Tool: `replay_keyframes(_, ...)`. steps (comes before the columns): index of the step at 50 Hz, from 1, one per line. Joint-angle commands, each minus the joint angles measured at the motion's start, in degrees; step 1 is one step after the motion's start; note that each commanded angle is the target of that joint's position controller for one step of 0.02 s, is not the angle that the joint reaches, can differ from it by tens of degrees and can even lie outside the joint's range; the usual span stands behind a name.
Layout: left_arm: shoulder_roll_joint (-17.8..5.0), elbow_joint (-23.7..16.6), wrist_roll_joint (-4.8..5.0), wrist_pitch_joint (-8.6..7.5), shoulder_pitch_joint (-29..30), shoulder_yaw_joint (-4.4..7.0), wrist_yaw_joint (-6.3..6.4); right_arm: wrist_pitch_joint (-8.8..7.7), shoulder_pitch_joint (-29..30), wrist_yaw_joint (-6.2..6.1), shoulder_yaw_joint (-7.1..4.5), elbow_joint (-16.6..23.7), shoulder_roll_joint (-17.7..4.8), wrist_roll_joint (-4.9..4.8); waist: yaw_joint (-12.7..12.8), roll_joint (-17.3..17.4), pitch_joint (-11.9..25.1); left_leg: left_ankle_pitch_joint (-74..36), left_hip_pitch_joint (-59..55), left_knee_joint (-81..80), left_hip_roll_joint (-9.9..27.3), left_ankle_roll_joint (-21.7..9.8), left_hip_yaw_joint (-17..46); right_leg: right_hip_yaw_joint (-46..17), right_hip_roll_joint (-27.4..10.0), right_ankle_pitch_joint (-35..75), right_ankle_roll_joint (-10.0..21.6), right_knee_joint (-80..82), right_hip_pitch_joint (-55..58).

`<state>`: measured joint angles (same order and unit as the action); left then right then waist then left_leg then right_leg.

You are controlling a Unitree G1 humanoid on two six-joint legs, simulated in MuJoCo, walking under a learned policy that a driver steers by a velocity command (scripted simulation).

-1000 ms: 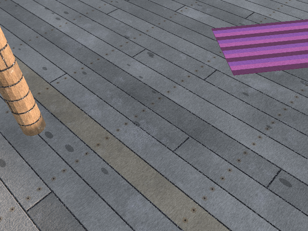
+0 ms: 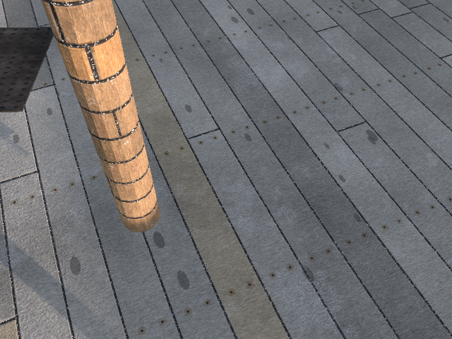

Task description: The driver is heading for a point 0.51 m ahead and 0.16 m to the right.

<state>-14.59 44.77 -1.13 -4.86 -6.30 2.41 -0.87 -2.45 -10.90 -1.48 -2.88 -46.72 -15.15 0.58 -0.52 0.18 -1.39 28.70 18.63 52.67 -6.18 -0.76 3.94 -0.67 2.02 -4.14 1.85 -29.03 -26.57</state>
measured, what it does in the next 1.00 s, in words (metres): steps on the spot, turning right: left foot, then right foot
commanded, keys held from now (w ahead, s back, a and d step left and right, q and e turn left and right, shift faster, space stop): e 0.92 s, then no key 0.08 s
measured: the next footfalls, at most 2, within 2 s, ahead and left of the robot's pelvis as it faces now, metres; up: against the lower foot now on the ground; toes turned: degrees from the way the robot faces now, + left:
left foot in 0.28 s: +0.11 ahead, +0.13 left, +0.00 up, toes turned -14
right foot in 0.72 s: +0.00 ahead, -0.11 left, +0.00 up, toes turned -32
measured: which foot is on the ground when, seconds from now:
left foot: up 0.00-0.26, down 0.28-0.72, up 0.74-1.00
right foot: down 0.00-0.28, up 0.30-0.70, down 0.72-1.00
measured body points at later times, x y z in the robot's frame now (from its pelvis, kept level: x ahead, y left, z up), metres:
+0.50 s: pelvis +0.04 +0.04 +0.02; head +0.08 +0.05 +0.47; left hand +0.26 +0.28 -0.10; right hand +0.08 -0.27 -0.07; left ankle +0.07 +0.14 -0.73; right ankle +0.00 -0.11 -0.64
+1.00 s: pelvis +0.03 +0.00 +0.01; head +0.06 -0.04 +0.46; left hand +0.33 +0.14 -0.06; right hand +0.00 -0.33 -0.09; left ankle +0.13 +0.11 -0.67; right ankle -0.01 -0.09 -0.73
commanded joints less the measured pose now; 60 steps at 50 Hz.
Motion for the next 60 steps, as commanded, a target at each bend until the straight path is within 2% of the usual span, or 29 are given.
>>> replay_keyframes(1,-9.10,-4.00,1.26,1.96,-4.21,2.48,0.68,1.82,-2.29,-0.11,-1.90,3.82,-7.28,-0.87,1.74,-3.58,11.76,5.07,16.74,20.52,3.54,2.66,2.35,-27.56,-18.88,9.31,15.31,9.86,21.71)
replay_keyframes(2,-9.92,-4.85,1.26,2.62,-2.40,2.68,0.97,2.83,-1.14,-0.36,-2.01,4.38,-7.05,-0.74,0.97,-2.73,7.32,2.86,16.01,17.33,4.61,2.61,2.03,-25.59,-17.48,3.61,14.07,11.85,14.45)
replay_keyframes(4,-10.63,-6.05,0.93,3.93,0.08,3.18,1.68,3.31,-2.02,-0.76,-1.74,4.41,-5.29,-0.14,-0.86,-5.11,5.25,-1.83,10.48,5.99,4.74,2.74,-0.43,-21.04,-12.25,-7.01,11.08,14.81,6.59)
replay_keyframes(6,-9.94,-7.17,0.19,4.69,0.84,3.38,2.23,2.81,-1.79,-1.23,-1.26,4.55,-3.97,-0.45,-0.41,-8.97,6.79,-3.72,6.38,-1.93,3.37,3.34,-1.53,-18.76,-9.06,-7.68,9.86,14.20,5.95)
replay_keyframes(10,-10.91,-7.86,1.19,5.33,-1.43,4.23,2.96,1.87,-1.41,-0.98,-1.46,5.22,-5.10,-0.94,0.62,-10.28,10.23,-8.98,1.81,-13.40,2.74,3.35,-0.46,-23.07,-10.04,-10.02,9.32,13.36,9.18)
replay_keyframes(13,-10.34,-8.71,1.95,6.35,-1.21,4.23,3.43,1.20,-4.79,-0.24,-2.21,4.50,-6.24,-1.05,-1.50,-9.82,9.02,-15.41,-6.80,-27.04,3.49,0.79,-1.47,-23.23,-7.33,-15.95,5.90,11.07,5.16)
replay_keyframes(14,-8.59,-8.93,1.98,6.47,-2.18,3.72,3.47,1.14,-6.94,-0.44,-3.12,4.64,-9.40,-0.23,-1.83,-5.91,8.96,-13.78,-12.69,-31.69,10.94,-2.06,4.12,-20.52,-4.64,-20.88,2.97,5.39,-0.83)
replay_keyframes(15,-5.53,-11.68,1.96,6.00,-0.07,3.02,3.03,1.51,-6.08,-0.60,-4.51,4.95,-14.92,1.84,-0.31,11.42,5.89,-12.83,-12.94,-37.20,23.82,-9.82,20.41,-8.34,4.40,-26.53,-0.06,-9.10,-12.86)
replay_keyframes(16,-8.33,-11.81,0.99,4.95,-0.57,3.83,2.69,1.12,-2.51,-0.54,-4.06,7.05,-12.98,3.62,-0.19,15.28,5.81,-20.90,-9.39,-38.71,30.78,-15.59,28.06,-7.29,3.02,-29.99,-2.29,-23.39,-14.53)
replay_keyframes(18,-11.10,-7.85,1.47,5.57,-6.33,5.19,2.44,0.47,3.75,-1.17,-2.57,9.68,-7.82,1.82,3.09,6.58,5.73,-28.84,-8.77,-35.21,24.89,-11.77,16.16,-7.91,1.80,-23.68,-3.81,-35.15,-13.19)
replay_keyframes(20,-9.29,-6.62,1.82,6.73,-9.13,4.92,2.68,0.56,4.38,-1.32,-2.17,9.73,-7.08,-0.05,2.83,6.36,4.66,-34.90,-9.46,-33.57,21.27,-9.54,8.24,-6.36,0.72,-18.73,-5.80,-41.61,-13.77)
replay_keyframes(22,-8.19,-8.35,2.00,6.84,-6.70,4.40,2.42,1.33,2.57,-1.31,-2.17,9.63,-7.74,1.01,1.36,7.24,3.83,-38.97,-9.40,-33.87,19.30,-10.13,2.71,-3.29,-0.05,-16.18,-7.39,-41.51,-13.11)
replay_keyframes(27,-5.79,-13.20,2.00,6.73,-0.18,2.83,0.84,2.83,-1.42,-1.72,-3.51,9.19,-10.89,0.58,-2.58,9.42,4.98,-38.79,-15.57,-33.16,22.31,-11.89,0.20,-0.21,-3.74,-16.86,-8.29,-25.44,-9.50)
replay_keyframes(30,-6.97,-13.95,2.19,6.85,-0.68,3.19,-0.12,2.94,-0.51,-0.91,-4.32,9.65,-12.63,-0.08,-2.47,10.41,5.39,-39.88,-13.15,-32.35,23.52,-11.75,-1.65,3.30,-3.32,-18.42,-6.69,-17.89,-1.99)
replay_keyframes(33,-6.87,-14.73,2.69,7.63,-1.61,3.58,-0.69,2.49,0.12,-0.43,-4.65,9.20,-12.80,-1.94,-1.29,10.46,5.29,-39.98,-13.89,-28.92,24.97,-10.12,-1.89,4.86,-2.36,-14.86,-3.26,-6.64,2.84)
replay_keyframes(35,-8.15,-13.18,2.31,7.66,-6.30,4.60,-0.32,2.02,-1.33,-0.16,-4.31,7.95,-11.04,-2.50,1.07,7.24,6.61,-34.59,-8.93,-21.25,22.01,-4.94,-6.57,4.83,-0.17,-2.28,0.28,6.79,14.73)
replay_keyframes(36,-13.21,-13.32,2.35,7.52,-9.12,6.16,0.52,1.70,-2.94,0.10,-3.60,8.20,-8.42,-0.66,1.08,-3.07,9.10,-21.30,2.61,-8.56,17.55,0.41,-11.75,-7.02,-8.41,16.07,3.67,7.27,27.16)
replay_keyframes(37,-18.88,-15.09,1.43,7.19,-8.72,6.75,1.16,1.36,-1.62,0.52,-2.08,11.30,-5.06,2.45,-0.41,-18.98,9.28,11.54,20.47,7.81,9.60,5.35,-11.63,-26.03,-23.14,40.29,14.03,3.36,33.78)
replay_keyframes(38,-16.27,-14.70,-0.13,5.95,-11.15,6.16,0.44,1.08,3.74,0.21,-3.06,12.31,-8.46,0.98,5.30,-13.38,14.19,12.13,22.35,16.36,7.88,5.61,-2.57,-28.08,-25.62,33.98,20.58,6.19,30.31)
replay_keyframes(39,-14.90,-14.17,-0.18,5.06,-8.79,5.47,0.24,1.37,5.51,0.00,-3.58,12.35,-10.05,-0.68,3.96,-9.52,10.34,7.41,23.11,18.82,8.85,4.89,-0.92,-22.84,-21.58,27.50,17.83,7.11,27.57)
replay_keyframes(41,-11.91,-14.50,1.87,4.99,-2.91,4.52,0.93,2.22,4.13,-0.94,-3.96,10.91,-10.11,-0.15,1.01,-6.03,6.72,-1.01,22.40,15.02,9.72,4.61,0.06,-17.48,-16.13,19.78,12.25,7.54,22.16)
replay_keyframes(44,-12.04,-14.75,1.41,5.57,-0.77,4.24,1.74,2.25,1.21,-0.75,-3.68,10.21,-8.39,0.14,-1.04,-7.09,7.60,-7.28,16.34,11.31,7.46,5.41,-0.95,-15.28,-13.14,18.46,11.74,8.22,17.30)
replay_keyframes(48,-12.27,-14.20,1.56,5.91,-1.50,4.33,2.44,1.99,2.59,-0.33,-2.67,10.31,-6.38,-0.21,0.42,-7.99,8.25,-9.43,12.51,-1.25,6.71,5.67,-0.71,-16.54,-12.33,11.16,11.23,7.36,17.43)
replay_keyframes(53,-11.89,-13.29,1.13,6.29,-1.88,3.69,1.63,1.65,3.58,0.79,-2.62,11.33,-6.94,-0.87,2.07,-9.77,6.88,-7.64,4.72,-11.03,6.20,4.32,-1.66,-20.81,-12.86,6.16,11.22,6.03,13.95)
replay_keyframes(56,-9.48,-12.85,1.70,6.29,-0.52,2.46,1.60,0.78,0.60,1.50,-2.39,10.95,-5.59,-0.49,-0.91,-8.40,6.22,-19.41,-5.49,-28.75,6.24,2.05,-2.49,-21.13,-10.01,2.88,7.62,3.37,11.50)
replay_keyframes(57,-7.56,-12.41,1.07,5.92,-2.72,1.82,1.70,0.49,0.01,1.38,-2.58,11.44,-7.46,0.58,-0.16,-5.09,7.13,-26.92,-11.25,-30.64,11.12,0.41,1.90,-19.74,-7.48,-3.91,4.19,1.23,8.58)
replay_keyframes(58,-5.76,-12.15,-0.23,5.37,-6.64,1.32,1.54,0.55,0.22,1.01,-3.27,12.40,-11.87,1.47,3.31,6.80,8.36,-39.51,-14.75,-30.60,20.83,-4.12,10.99,-12.87,-0.82,-17.38,0.43,-7.12,4.59)
replay_keyframes(59,-6.91,-13.04,0.25,5.07,-4.79,1.76,1.77,0.47,2.34,1.22,-2.37,11.25,-9.27,2.01,3.99,14.48,6.70,-36.08,-7.17,-33.10,25.32,-11.77,17.47,-7.43,0.19,-23.63,-2.10,-7.82,5.14)
replay_keyframes(60,-9.55,-12.04,0.39,5.19,-4.23,2.53,2.11,0.22,5.27,1.38,-1.45,12.66,-6.24,1.59,3.26,11.41,5.30,-31.71,-5.28,-34.05,23.55,-12.41,15.76,-6.78,-1.47,-23.00,-3.48,-9.68,7.61)
Velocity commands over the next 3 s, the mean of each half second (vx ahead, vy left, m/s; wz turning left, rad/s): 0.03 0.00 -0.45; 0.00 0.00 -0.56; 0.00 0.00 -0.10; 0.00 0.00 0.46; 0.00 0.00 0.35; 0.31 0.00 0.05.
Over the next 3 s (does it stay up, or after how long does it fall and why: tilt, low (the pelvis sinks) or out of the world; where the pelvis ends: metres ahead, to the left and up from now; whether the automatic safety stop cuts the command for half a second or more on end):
stays up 0.18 -0.03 0.00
